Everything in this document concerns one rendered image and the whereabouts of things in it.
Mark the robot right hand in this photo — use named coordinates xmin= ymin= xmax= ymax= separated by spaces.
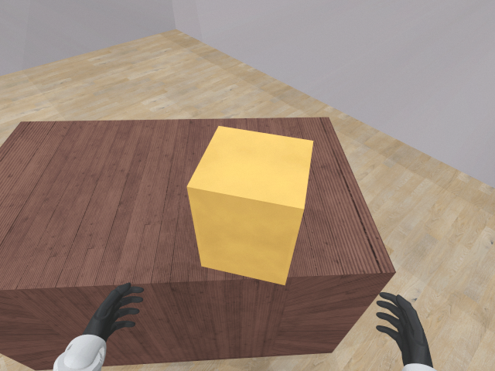
xmin=376 ymin=292 xmax=433 ymax=368

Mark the robot left hand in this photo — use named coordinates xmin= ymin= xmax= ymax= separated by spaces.
xmin=82 ymin=282 xmax=144 ymax=342

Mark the left robot forearm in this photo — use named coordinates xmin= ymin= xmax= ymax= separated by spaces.
xmin=53 ymin=335 xmax=107 ymax=371

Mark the pedestal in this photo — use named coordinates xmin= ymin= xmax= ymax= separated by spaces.
xmin=0 ymin=117 xmax=396 ymax=370

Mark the carton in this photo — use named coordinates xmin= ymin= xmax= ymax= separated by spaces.
xmin=187 ymin=126 xmax=313 ymax=285

